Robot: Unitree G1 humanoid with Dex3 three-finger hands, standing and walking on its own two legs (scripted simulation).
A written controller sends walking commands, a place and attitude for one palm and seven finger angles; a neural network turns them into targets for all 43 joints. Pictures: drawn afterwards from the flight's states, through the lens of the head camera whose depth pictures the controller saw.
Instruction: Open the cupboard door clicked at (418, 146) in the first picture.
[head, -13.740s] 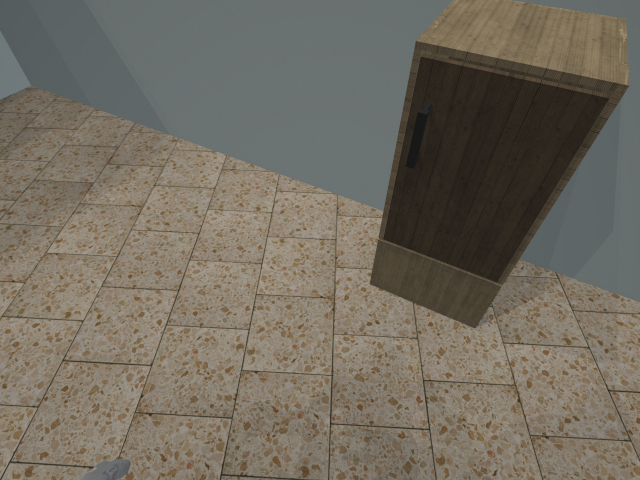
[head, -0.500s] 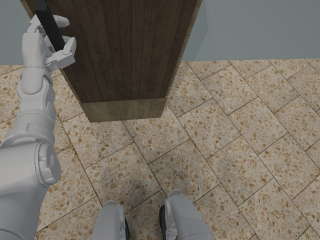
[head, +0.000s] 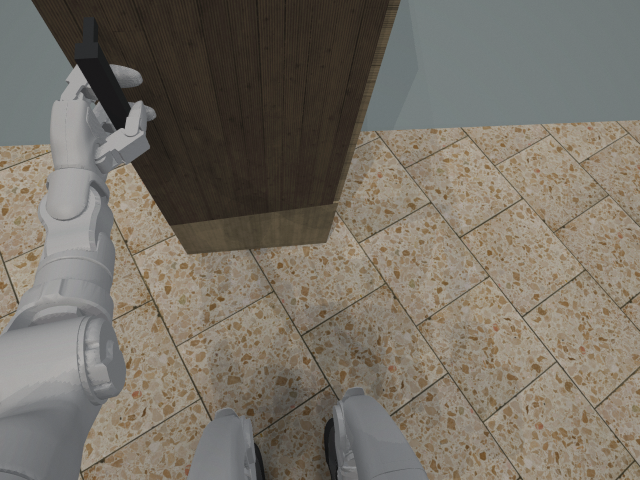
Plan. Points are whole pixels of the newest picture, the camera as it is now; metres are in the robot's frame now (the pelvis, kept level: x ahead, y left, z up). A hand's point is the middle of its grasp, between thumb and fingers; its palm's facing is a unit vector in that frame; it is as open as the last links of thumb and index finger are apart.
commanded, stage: pull the door open along its arc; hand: left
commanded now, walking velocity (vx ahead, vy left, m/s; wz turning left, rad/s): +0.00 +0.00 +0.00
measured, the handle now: (115, 91) +0.57 +0.19 +0.06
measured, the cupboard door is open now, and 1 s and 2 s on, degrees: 4 48 49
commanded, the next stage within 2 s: open thumb and fingers to let go in 0.86 s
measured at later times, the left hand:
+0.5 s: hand (201, 223) +0.40 +0.09 +0.05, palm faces +0.39 -0.92 +0.05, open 6.1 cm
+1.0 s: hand (286, 285) +0.32 +0.01 +0.05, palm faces +0.33 -0.94 -0.03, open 6.0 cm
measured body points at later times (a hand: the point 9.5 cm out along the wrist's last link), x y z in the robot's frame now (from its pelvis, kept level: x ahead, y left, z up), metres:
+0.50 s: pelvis +0.00 -0.02 +0.01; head +0.11 -0.01 +0.45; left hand +0.37 +0.14 +0.05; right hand +0.14 -0.25 -0.11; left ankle +0.00 +0.10 -0.63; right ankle +0.02 -0.12 -0.63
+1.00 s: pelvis +0.00 -0.05 +0.02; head +0.07 -0.06 +0.47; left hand +0.30 +0.06 +0.05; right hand +0.17 -0.26 -0.10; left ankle +0.00 +0.10 -0.63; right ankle +0.02 -0.12 -0.63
